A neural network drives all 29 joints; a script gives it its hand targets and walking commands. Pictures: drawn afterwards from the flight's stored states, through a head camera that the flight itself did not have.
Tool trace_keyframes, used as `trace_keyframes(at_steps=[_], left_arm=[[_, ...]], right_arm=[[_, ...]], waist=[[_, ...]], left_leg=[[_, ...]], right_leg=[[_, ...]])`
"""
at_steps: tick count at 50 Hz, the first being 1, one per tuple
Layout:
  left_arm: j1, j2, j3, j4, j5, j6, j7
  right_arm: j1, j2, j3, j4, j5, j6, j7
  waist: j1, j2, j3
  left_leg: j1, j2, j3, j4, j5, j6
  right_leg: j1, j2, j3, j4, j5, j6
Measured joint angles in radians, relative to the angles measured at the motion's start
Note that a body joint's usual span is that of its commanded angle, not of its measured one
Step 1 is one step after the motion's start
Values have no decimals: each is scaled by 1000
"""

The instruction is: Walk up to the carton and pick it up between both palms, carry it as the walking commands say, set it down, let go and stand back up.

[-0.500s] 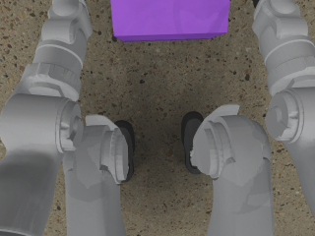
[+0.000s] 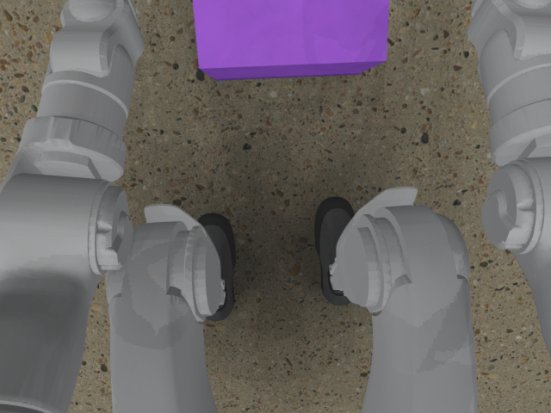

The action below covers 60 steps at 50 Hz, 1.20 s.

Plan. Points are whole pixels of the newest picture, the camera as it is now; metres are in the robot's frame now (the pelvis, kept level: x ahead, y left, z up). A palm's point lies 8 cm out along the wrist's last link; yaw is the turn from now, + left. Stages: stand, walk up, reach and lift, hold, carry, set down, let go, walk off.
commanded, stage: set down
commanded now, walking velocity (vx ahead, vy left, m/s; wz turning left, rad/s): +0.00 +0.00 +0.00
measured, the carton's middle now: (287, 6) +0.55 -0.05 -0.29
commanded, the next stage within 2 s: let go in 1.26 s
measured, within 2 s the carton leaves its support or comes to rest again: neither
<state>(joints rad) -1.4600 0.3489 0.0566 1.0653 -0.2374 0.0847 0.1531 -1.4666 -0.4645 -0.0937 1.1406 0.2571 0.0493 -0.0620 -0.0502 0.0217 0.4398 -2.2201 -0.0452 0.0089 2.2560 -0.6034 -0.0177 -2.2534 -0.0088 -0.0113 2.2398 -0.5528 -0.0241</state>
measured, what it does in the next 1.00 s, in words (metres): rises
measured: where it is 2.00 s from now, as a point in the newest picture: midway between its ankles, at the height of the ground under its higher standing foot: (276, 276)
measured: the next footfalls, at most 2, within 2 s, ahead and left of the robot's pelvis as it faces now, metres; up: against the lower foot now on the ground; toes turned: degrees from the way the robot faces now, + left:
none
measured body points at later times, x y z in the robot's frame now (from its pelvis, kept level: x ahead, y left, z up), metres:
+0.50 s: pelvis +0.01 +0.00 +0.10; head +0.35 -0.03 +0.40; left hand +0.58 +0.14 -0.01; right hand +0.56 -0.26 -0.01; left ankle +0.11 +0.12 -0.32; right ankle +0.12 -0.11 -0.32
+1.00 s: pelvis +0.04 -0.01 +0.24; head +0.35 -0.03 +0.56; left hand +0.58 +0.15 +0.14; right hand +0.56 -0.27 +0.14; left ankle +0.11 +0.12 -0.32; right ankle +0.12 -0.11 -0.32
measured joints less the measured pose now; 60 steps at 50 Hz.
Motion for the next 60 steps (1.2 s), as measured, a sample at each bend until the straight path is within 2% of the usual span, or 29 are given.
trace_keyframes(at_steps=[13, 34, 54, 60], left_arm=[[77, -40, 94, -65, 81, 55, -2], [247, -81, 183, -242, 165, 139, -44], [358, -118, 213, -280, 217, 126, -93], [376, -135, 232, -260, 248, 110, -106]], right_arm=[[78, 33, -81, -59, -71, 59, 16], [250, 63, -177, -240, -168, 145, 83], [350, 98, -234, -272, -229, 129, 135], [370, 113, -265, -254, -258, 108, 149]], waist=[[1, 2, -204], [13, 0, -438], [21, -1, -506], [21, -1, -502]], left_leg=[[51, -3, -1, -164, 14, 0], [223, -7, -19, -537, 69, -7], [567, -7, -42, -1010, 203, -5], [689, -3, -46, -1166, 258, -4]], right_leg=[[48, 14, 13, -159, 12, 9], [219, 36, 26, -524, 62, 12], [569, 40, 38, -994, 187, 15], [691, 39, 41, -1150, 240, 16]])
